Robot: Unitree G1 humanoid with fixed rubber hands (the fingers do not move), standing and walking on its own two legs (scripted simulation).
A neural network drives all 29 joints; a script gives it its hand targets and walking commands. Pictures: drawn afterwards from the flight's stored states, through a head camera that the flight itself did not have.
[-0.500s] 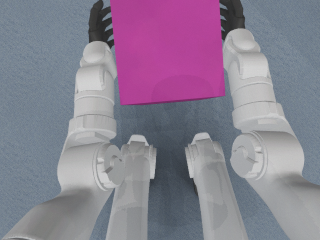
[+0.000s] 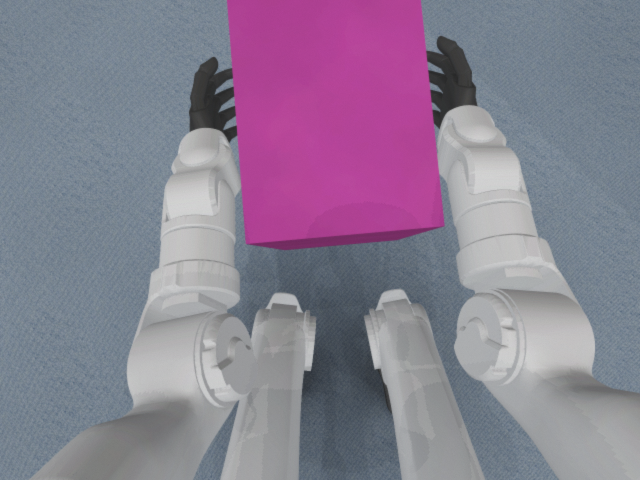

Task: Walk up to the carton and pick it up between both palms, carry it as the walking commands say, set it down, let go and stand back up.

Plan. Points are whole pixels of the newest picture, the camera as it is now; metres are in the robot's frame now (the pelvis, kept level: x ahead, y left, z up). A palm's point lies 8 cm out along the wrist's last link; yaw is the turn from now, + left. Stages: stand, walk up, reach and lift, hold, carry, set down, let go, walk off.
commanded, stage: reach and lift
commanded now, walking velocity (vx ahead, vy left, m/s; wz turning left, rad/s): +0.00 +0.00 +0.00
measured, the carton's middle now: (333, 143) +0.50 +0.00 -0.14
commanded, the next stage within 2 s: none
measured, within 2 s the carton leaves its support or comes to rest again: neither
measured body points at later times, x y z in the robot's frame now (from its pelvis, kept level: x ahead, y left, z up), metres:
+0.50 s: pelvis +0.01 +0.00 +0.06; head +0.25 +0.00 +0.45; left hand +0.49 +0.14 +0.00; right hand +0.49 -0.14 +0.00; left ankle +0.11 +0.13 -0.48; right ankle +0.10 -0.12 -0.48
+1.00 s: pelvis +0.04 +0.00 +0.13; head +0.22 +0.00 +0.54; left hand +0.46 +0.14 +0.07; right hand +0.47 -0.14 +0.07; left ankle +0.11 +0.13 -0.48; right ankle +0.10 -0.12 -0.48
